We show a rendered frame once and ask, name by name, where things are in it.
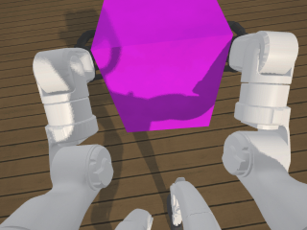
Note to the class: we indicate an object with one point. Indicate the right robot shin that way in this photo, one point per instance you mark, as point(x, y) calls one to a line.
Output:
point(176, 216)

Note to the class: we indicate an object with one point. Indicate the left robot forearm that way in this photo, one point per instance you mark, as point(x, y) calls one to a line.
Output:
point(62, 76)

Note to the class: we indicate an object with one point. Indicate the right robot thigh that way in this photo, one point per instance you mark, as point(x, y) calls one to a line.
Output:
point(195, 213)

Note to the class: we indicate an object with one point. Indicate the right robot upper arm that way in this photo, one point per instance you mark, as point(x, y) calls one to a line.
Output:
point(261, 161)

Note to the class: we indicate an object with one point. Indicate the carton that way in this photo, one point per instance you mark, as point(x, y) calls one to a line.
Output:
point(162, 60)

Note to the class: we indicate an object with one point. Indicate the right robot forearm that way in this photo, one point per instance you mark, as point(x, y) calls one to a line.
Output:
point(266, 60)

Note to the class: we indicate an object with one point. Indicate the left robot upper arm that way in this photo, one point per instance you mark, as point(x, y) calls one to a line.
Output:
point(78, 173)

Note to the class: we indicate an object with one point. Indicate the right robot hand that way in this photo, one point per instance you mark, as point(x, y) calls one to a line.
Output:
point(239, 31)

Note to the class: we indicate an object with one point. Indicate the left robot hand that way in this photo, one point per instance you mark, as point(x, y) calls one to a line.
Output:
point(81, 44)

